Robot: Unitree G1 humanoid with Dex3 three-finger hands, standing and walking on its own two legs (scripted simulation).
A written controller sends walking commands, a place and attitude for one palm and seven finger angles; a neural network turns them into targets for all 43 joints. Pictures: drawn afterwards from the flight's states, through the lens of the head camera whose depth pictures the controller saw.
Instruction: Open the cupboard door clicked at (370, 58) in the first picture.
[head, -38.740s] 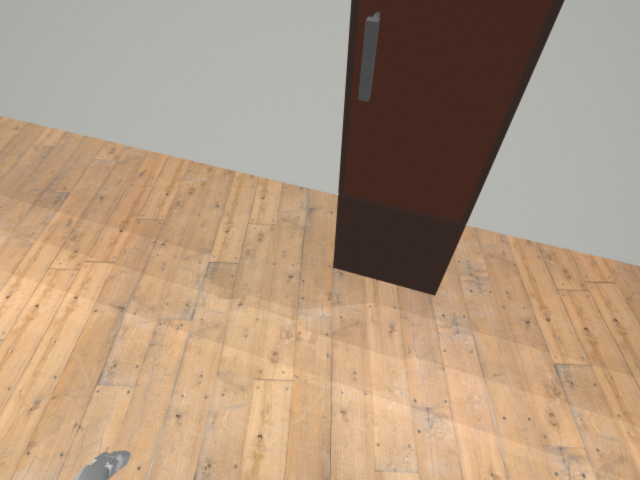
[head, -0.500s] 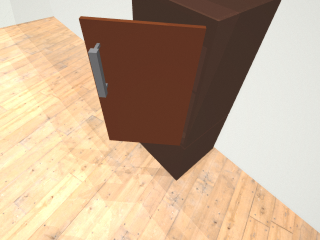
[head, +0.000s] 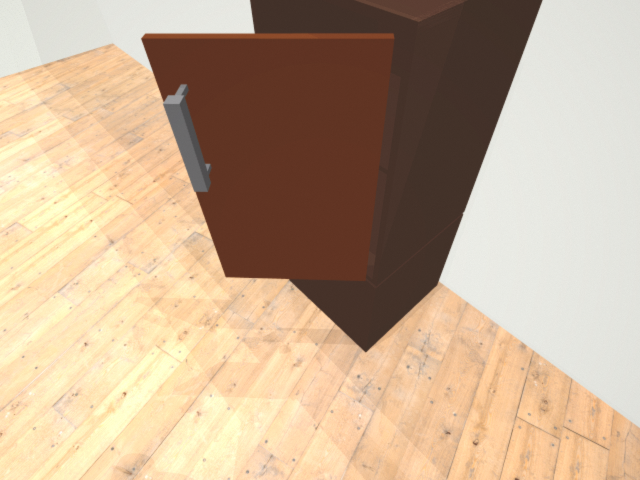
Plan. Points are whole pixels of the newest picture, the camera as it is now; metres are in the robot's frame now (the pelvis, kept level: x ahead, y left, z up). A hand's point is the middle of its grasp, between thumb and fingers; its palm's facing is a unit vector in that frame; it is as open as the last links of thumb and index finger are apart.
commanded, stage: look again from close up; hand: left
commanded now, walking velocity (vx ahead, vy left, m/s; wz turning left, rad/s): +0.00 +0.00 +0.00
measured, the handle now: (193, 140) +0.60 +0.25 +0.10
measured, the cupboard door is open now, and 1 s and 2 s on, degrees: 45 45 45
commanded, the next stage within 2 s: shuffle to correct the standing spot in 0.30 s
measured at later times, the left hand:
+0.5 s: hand out of the picture -0.01 +0.12 -0.17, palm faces +0.01 -0.98 -0.18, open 7.4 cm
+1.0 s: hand out of the picture +0.13 +0.18 -0.17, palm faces +0.01 -0.97 -0.24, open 7.4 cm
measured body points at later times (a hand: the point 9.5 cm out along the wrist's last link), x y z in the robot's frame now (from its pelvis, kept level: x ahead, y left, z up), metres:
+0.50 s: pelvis +0.00 -0.04 +0.00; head +0.01 -0.05 +0.45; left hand -0.01 +0.17 -0.15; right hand +0.00 -0.26 -0.16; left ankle -0.01 +0.09 -0.73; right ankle -0.03 -0.14 -0.73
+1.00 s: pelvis +0.07 +0.00 +0.00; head +0.12 -0.02 +0.45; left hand +0.13 +0.23 -0.15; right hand +0.04 -0.21 -0.17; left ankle +0.00 +0.07 -0.73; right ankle +0.06 -0.10 -0.71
